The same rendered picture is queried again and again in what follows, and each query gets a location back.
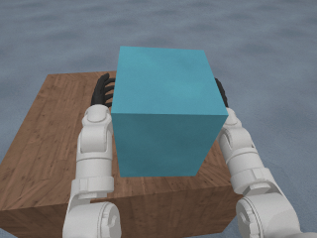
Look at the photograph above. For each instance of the left robot forearm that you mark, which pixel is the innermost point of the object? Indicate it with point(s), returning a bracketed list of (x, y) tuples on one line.
[(94, 155)]

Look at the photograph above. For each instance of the right robot upper arm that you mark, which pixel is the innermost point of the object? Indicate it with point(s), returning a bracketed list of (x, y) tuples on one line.
[(268, 215)]

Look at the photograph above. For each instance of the robot right hand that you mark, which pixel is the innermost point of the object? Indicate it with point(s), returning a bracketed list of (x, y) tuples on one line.
[(222, 92)]

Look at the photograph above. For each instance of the pedestal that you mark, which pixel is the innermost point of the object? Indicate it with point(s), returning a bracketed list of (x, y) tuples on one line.
[(38, 169)]

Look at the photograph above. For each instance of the right robot forearm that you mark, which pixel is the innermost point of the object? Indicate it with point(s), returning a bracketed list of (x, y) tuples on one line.
[(248, 174)]

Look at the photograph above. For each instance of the carton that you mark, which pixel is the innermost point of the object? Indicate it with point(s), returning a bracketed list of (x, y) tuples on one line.
[(167, 111)]

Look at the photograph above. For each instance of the robot left hand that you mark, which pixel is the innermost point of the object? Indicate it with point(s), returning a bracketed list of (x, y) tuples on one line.
[(98, 96)]

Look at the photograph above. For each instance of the left robot upper arm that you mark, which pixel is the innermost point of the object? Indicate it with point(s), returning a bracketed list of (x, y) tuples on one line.
[(93, 220)]

